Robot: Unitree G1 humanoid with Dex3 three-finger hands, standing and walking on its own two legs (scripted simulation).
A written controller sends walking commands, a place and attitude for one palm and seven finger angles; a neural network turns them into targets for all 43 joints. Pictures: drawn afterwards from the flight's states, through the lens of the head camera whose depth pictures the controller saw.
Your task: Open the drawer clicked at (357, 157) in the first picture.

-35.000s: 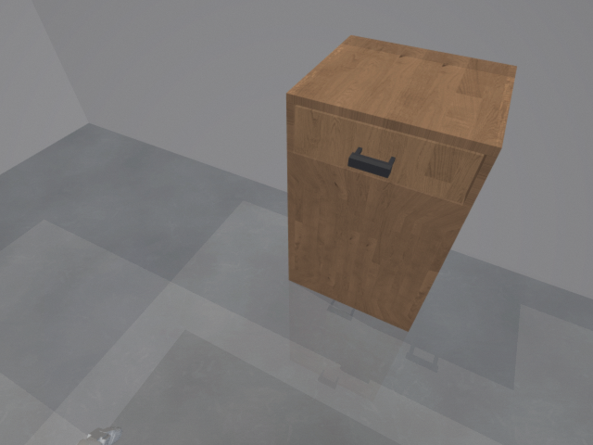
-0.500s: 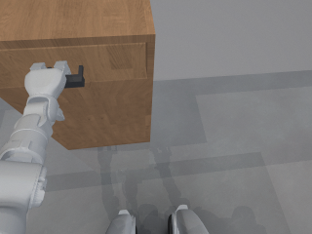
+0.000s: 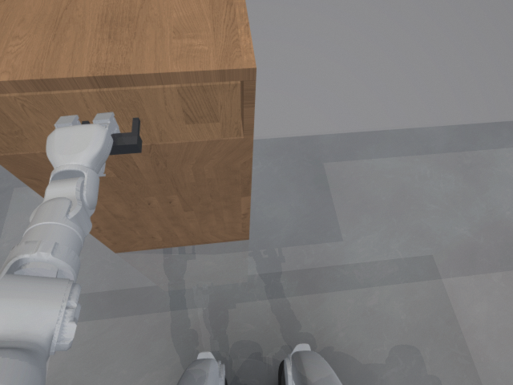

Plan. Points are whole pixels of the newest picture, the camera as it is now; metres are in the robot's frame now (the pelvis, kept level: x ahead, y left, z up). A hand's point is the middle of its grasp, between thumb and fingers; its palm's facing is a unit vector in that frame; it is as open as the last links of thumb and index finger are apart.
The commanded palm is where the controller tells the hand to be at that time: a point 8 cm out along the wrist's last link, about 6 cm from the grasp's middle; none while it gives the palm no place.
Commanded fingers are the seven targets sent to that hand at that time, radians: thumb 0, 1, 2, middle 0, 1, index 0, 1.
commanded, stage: pull the drawer open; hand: left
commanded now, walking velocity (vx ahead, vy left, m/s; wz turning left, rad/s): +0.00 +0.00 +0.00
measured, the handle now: (110, 134) +0.52 +0.24 +0.01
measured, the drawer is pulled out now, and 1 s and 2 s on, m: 0.00 0.10 0.21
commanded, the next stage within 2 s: none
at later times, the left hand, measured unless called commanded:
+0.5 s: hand (94, 182) +0.44 +0.26 -0.01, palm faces -0.08 -0.04 -1.00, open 5.9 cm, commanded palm +0.41 +0.24 +0.05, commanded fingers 0.00 0.90 0.90 -0.40 -1.35 -0.40 -1.35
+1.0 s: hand (88, 221) +0.37 +0.25 -0.01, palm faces -0.06 -0.03 -1.00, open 5.8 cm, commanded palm +0.35 +0.25 +0.05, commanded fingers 0.00 0.90 0.90 -0.40 -1.35 -0.40 -1.35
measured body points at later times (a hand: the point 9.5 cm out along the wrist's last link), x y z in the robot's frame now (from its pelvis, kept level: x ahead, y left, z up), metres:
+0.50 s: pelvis +0.02 +0.01 +0.01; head +0.13 +0.00 +0.45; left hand +0.44 +0.26 +0.04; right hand +0.06 -0.26 -0.12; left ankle -0.02 +0.11 -0.68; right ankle +0.01 -0.13 -0.68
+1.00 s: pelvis +0.03 +0.00 +0.02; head +0.11 -0.01 +0.46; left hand +0.37 +0.25 +0.04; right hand +0.14 -0.26 -0.11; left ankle -0.02 +0.11 -0.68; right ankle +0.01 -0.13 -0.68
